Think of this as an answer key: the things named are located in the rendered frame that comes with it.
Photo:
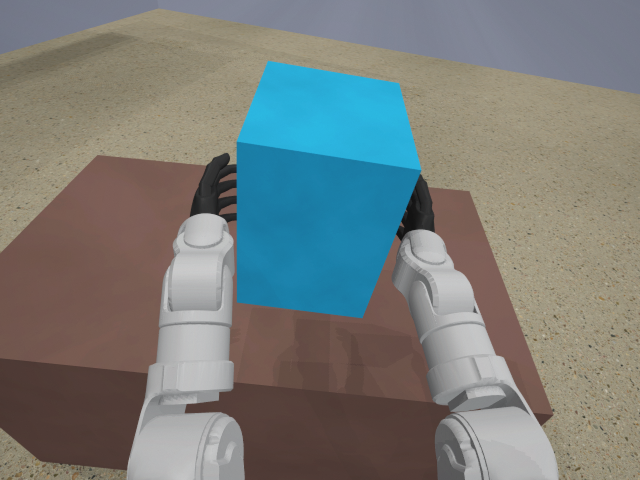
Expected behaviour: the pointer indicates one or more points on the robot left upper arm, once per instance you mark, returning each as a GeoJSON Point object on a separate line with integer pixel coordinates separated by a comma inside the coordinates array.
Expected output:
{"type": "Point", "coordinates": [188, 446]}

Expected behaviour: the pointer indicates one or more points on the carton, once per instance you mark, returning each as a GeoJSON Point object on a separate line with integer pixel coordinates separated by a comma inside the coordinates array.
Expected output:
{"type": "Point", "coordinates": [326, 166]}

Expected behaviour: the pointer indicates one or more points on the pedestal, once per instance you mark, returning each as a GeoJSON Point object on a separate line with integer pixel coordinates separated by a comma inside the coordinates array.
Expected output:
{"type": "Point", "coordinates": [317, 396]}

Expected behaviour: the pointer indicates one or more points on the left robot forearm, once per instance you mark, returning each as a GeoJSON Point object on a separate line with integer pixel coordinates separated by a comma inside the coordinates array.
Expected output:
{"type": "Point", "coordinates": [192, 364]}

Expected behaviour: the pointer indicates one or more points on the right robot forearm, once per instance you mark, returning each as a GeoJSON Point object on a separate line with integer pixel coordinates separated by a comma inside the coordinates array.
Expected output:
{"type": "Point", "coordinates": [464, 371]}

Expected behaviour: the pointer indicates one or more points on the right robot hand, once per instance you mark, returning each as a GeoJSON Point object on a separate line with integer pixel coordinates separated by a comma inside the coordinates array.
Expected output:
{"type": "Point", "coordinates": [419, 213]}

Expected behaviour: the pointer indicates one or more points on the left robot hand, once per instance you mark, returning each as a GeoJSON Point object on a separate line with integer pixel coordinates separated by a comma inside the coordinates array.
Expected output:
{"type": "Point", "coordinates": [206, 196]}

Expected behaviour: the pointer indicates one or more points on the robot right upper arm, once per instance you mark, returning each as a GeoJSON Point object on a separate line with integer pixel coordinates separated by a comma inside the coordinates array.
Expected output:
{"type": "Point", "coordinates": [493, 444]}

